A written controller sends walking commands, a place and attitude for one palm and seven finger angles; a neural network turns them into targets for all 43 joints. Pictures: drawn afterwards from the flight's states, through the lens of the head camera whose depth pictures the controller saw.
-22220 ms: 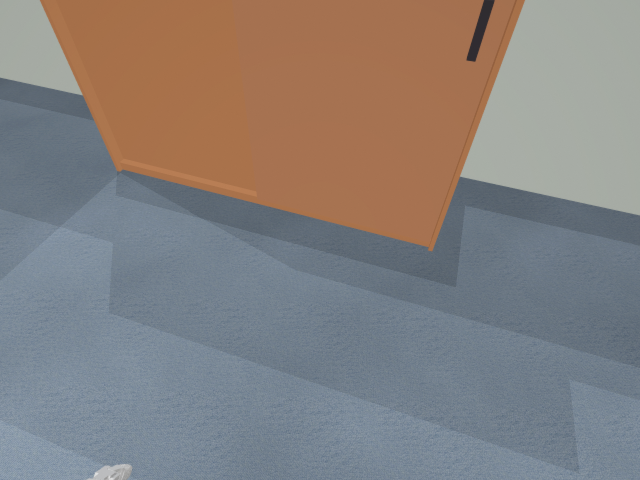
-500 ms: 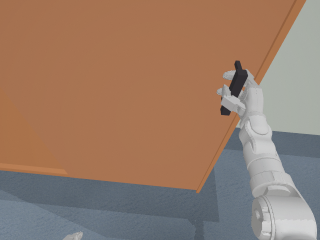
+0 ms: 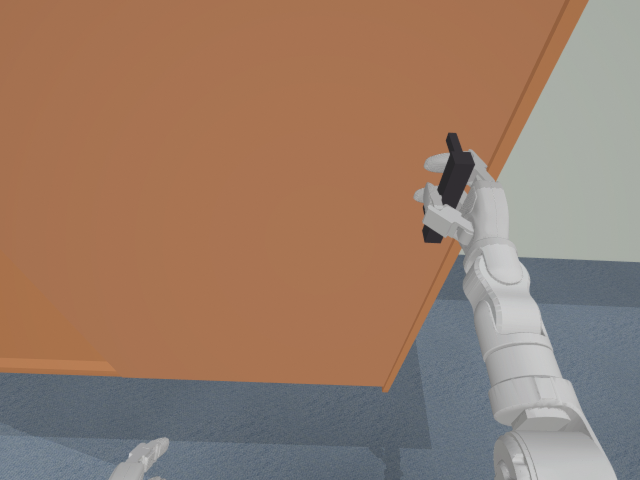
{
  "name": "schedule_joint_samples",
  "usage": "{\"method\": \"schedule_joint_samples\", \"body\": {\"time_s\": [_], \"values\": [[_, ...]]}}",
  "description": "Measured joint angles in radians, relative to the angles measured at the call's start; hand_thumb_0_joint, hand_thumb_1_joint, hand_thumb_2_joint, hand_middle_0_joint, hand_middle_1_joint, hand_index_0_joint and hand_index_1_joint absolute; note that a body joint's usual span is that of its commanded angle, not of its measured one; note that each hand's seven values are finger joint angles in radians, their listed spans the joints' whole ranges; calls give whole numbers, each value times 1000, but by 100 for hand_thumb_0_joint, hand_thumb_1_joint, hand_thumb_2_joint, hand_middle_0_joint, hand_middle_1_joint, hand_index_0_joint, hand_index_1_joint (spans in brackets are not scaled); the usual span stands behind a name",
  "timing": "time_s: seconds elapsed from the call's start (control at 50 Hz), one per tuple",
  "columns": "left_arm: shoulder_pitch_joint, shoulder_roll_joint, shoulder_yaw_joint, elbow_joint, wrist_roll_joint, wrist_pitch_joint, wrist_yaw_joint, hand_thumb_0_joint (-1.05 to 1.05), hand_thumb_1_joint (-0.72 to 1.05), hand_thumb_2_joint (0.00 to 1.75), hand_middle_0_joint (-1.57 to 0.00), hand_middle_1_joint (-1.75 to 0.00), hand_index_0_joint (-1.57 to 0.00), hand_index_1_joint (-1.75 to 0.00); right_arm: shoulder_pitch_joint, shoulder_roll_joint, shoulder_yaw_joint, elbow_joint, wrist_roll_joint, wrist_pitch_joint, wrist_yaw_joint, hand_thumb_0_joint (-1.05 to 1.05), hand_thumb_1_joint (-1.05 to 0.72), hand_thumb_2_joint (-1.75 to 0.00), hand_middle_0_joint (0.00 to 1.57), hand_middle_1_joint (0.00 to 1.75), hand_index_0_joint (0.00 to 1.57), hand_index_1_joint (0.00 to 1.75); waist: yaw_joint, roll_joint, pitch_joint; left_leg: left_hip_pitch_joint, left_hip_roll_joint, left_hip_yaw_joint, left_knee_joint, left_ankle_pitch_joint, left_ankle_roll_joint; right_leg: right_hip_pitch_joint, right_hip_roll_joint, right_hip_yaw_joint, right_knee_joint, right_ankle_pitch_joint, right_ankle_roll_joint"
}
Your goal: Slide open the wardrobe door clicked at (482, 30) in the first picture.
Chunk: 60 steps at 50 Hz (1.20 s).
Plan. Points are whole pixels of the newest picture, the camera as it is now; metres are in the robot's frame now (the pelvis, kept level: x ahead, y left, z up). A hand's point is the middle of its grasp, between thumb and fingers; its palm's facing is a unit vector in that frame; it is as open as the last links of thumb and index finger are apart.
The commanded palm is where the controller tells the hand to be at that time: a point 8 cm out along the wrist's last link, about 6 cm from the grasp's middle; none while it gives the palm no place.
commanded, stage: tug the door sideways, standing still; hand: right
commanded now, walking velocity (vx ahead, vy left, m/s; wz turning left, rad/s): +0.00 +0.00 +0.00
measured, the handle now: (442, 189) +0.47 -0.11 +0.13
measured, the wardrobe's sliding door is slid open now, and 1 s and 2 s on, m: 0.00 0.06 0.28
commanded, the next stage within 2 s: step sideways, sliding the door along in 0.38 s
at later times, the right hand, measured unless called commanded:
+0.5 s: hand (408, 210) +0.41 -0.06 +0.14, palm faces -0.03 +1.00 -0.02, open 5.7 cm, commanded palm +0.40 -0.10 +0.13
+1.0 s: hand (385, 208) +0.42 -0.04 +0.13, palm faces -0.04 +1.00 -0.07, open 5.8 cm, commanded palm +0.40 -0.07 +0.13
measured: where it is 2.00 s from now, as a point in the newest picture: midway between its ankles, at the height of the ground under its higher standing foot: outside the picture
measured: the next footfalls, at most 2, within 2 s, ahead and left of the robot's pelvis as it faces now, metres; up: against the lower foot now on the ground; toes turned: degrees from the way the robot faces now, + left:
left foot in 1.38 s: +0.07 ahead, +0.34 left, +0.00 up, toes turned +5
right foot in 1.54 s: +0.05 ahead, +0.05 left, +0.00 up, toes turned -11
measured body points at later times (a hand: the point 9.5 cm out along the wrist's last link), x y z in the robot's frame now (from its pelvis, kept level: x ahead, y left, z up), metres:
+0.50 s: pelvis -0.02 +0.00 -0.01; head +0.01 +0.01 +0.44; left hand +0.07 +0.24 -0.14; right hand +0.41 -0.12 +0.14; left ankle -0.07 +0.08 -0.73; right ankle +0.00 -0.11 -0.73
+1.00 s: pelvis -0.02 +0.04 +0.00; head +0.04 +0.05 +0.44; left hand +0.10 +0.30 -0.13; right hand +0.41 -0.09 +0.14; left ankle -0.05 +0.12 -0.73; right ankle +0.00 -0.07 -0.70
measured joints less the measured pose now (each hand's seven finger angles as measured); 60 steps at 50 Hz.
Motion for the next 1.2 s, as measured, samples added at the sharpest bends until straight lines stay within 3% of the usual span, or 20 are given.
{"method": "schedule_joint_samples", "body": {"time_s": [0.5, 0.58, 0.66, 0.74, 0.8, 0.82, 0.86, 0.92, 0.96, 1.0, 1.02, 1.04, 1.08, 1.12, 1.16, 1.2], "values": [[37, -18, -6, 73, 19, -48, -40, 1, 90, 90, -20, -29, -20, -30, -187, 61, 145, 204, 9, -76, -132, 1, -76, -79, 36, 140, 32, 140, -10, -13, 9, -82, 18, 44, 80, -17, -1, -98, 21, 46, 72, 9, -5], [-2, -21, -15, 79, 3, -11, 22, 1, 90, 90, -21, -29, -20, -30, -182, 32, 122, 217, -27, -103, -104, -1, -72, -79, 39, 140, 34, 140, -5, -14, 45, -57, 5, 4, 78, -9, -11, -54, 2, 8, 65, 3, -11], [-32, -32, -8, 58, 3, -1, 78, 1, 90, 90, -21, -29, -20, -30, -178, -6, 109, 226, -12, -116, -89, -2, -70, -79, 42, 140, 36, 140, 1, -17, 83, -68, -7, -39, 175, -30, -25, -18, -17, -29, 96, -23, -12], [-57, -44, -10, 51, 8, 5, 102, 1, 90, 90, -21, -29, -20, -30, -178, -29, 87, 216, 4, -100, -83, -2, -70, -80, 43, 140, 36, 140, 0, -40, 132, -83, -20, -63, 283, -119, -16, 14, -52, -29, 133, -49, 0], [-56, -49, -21, 59, 3, 5, 104, 1, 90, 90, -21, -29, -20, -30, -195, -30, 75, 222, -4, -93, -77, -2, -70, -81, 44, 140, 34, 140, -13, -52, 158, -23, -12, -44, 152, 6, -6, 18, -81, -5, 187, -76, 26], [-58, -47, -22, 69, 1, 3, 104, 1, 90, 90, -21, -29, -20, -30, -198, -26, 69, 223, -13, -92, -78, -2, -70, -82, 44, 140, 34, 140, -6, -62, 167, -12, -21, -22, 154, 20, -2, 12, -90, 15, 215, -87, 18], [-60, -45, -15, 98, 1, -6, 105, 1, 90, 90, -21, -29, -20, -30, -203, -6, 64, 231, -36, -97, -77, -2, -70, -83, 45, 140, 33, 140, -1, -60, 177, 11, -23, 7, 152, -10, 8, -24, -71, 50, 351, -166, 15], [-68, -35, 0, 125, 13, -24, 105, 1, 90, 90, -21, -29, -20, -30, -198, 17, 72, 205, -58, -105, -75, -2, -70, -85, 45, 140, 33, 140, -30, -27, 205, 49, -7, 2, 101, -7, 16, -53, -30, 35, 498, -212, 19], [-74, -28, 5, 120, 27, -29, 109, 1, 90, 90, -21, -29, -20, -30, -182, 23, 75, 175, -71, -121, -67, -2, -70, -85, 45, 140, 33, 140, -43, 0, 217, 61, 6, -6, 67, 12, 15, -32, -22, -10, 412, -175, 22], [-81, -21, 7, 104, 35, -35, 115, 1, 90, 90, -21, -29, -20, -30, -163, 20, 81, 136, -74, -137, -61, -2, -69, -86, 45, 140, 34, 140, -48, 23, 220, 54, 13, -10, 62, 15, 14, 21, -25, -60, 219, -73, 24], [-84, -14, 8, 91, 35, -40, 116, 1, 90, 90, -21, -29, -20, -30, -153, 13, 85, 113, -72, -143, -60, -2, -68, -86, 45, 140, 35, 140, -52, 26, 216, 28, 8, -13, 100, 9, 13, 63, -36, -77, 93, 23, 11], [-94, -6, 14, 77, 35, -47, 113, 1, 90, 90, -21, -29, -20, -30, -145, 0, 87, 86, -62, -148, -60, -2, -69, -86, 45, 140, 36, 140, -52, 20, 214, -23, -4, -18, 199, -6, -3, 81, -49, -77, 43, 24, -1], [-143, -20, 26, 70, 29, -53, 94, 1, 90, 90, -21, -29, -20, -30, -138, -38, 82, 40, -46, -154, -58, -2, -69, -86, 45, 140, 36, 140, -55, 42, 257, -117, -15, -69, 459, -56, -19, 87, -63, -93, 72, -12, 2], [-179, -35, 24, 62, 29, -52, 76, 1, 90, 90, -20, -29, -20, -30, -124, -62, 68, -1, -40, -147, -60, -2, -70, -87, 45, 140, 35, 140, -53, 37, 287, -192, -12, -80, 618, -76, -29, 97, -93, -86, 73, -17, 18], [-194, -48, 18, 54, 24, -49, 65, 1, 90, 90, -20, -29, -20, -30, -120, -72, 61, -26, -42, -135, -65, -2, -71, -87, 45, 140, 34, 140, -66, 21, 306, -242, 16, -78, 637, -55, -40, 108, -132, -71, 50, 0, 40], [-191, -60, 11, 45, 15, -49, 60, 1, 90, 90, -21, -29, -20, -30, -125, -76, 61, -40, -43, -117, -68, -2, -71, -87, 45, 140, 34, 140, -88, 8, 318, -259, 55, -73, 559, -10, -50, 117, -168, -52, 23, 19, 61]]}}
